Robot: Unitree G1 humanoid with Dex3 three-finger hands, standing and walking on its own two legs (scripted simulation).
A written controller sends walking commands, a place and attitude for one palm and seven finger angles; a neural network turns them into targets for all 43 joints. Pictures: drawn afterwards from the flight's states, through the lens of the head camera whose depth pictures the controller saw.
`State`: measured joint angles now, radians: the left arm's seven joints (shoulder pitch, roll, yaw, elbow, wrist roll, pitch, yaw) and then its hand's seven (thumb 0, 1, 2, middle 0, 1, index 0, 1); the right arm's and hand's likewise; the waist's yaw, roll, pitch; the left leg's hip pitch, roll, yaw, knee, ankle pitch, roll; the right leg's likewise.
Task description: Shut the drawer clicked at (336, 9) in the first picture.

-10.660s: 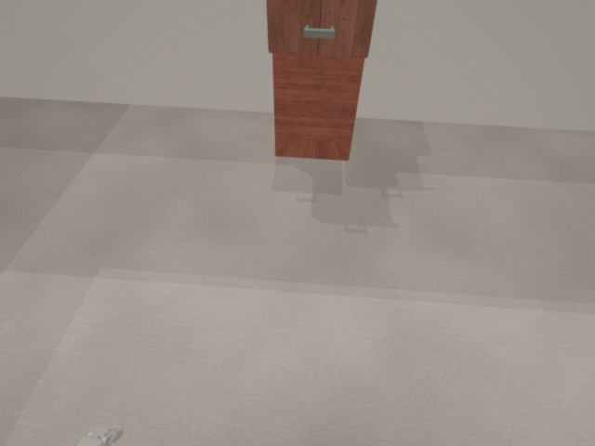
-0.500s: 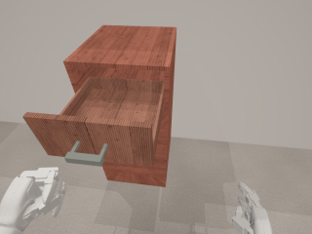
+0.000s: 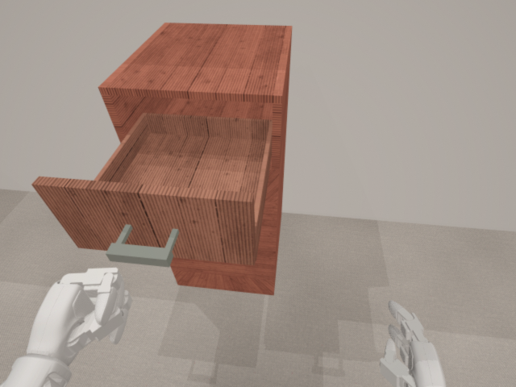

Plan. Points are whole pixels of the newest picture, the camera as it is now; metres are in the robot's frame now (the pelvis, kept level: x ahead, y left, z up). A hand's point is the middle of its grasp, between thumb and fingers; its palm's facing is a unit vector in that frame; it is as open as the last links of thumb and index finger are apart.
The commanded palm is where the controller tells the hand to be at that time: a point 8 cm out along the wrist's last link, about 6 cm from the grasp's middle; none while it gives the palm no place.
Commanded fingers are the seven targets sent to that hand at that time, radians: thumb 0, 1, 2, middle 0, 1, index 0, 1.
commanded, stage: bring the fist close to the handle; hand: left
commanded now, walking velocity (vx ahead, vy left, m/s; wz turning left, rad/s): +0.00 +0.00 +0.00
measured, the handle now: (145, 243) +0.33 +0.23 +0.04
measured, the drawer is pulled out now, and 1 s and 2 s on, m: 0.29 0.29 0.21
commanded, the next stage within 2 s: push the drawer shut in 1.08 s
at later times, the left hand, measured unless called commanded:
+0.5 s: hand (142, 304) +0.21 +0.19 +0.06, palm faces +0.00 -1.00 -0.07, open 3.3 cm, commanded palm +0.19 +0.25 +0.06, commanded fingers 0.00 0.90 0.90 -1.40 -1.60 -1.40 -1.60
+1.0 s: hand (152, 295) +0.24 +0.19 +0.04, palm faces -0.02 -1.00 -0.07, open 3.3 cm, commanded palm +0.21 +0.25 +0.04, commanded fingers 0.00 0.90 0.90 -1.40 -1.60 -1.40 -1.60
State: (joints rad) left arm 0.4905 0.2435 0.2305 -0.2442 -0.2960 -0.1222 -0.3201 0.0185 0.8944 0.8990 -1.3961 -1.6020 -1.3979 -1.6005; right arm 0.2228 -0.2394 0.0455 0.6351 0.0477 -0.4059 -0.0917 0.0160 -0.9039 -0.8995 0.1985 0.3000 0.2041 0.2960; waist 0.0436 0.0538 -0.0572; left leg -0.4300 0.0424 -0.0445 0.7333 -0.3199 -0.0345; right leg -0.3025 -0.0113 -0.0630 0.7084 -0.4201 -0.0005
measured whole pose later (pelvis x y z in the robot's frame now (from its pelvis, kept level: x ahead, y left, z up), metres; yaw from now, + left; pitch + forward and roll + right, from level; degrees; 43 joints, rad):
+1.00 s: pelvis +0.00 +0.00 -0.03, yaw -1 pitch +9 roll -1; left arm 0.31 0.24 0.21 0.02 -0.28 -0.28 -0.27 0.02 0.89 0.90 -1.39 -1.60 -1.40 -1.60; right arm 0.24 -0.24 0.02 0.58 0.03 -0.22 -0.07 0.01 -0.91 -0.90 0.20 0.30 0.20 0.30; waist -0.02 0.05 -0.10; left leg -0.69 0.04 -0.04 0.92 -0.39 -0.04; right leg -0.57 -0.01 -0.05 0.92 -0.50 0.00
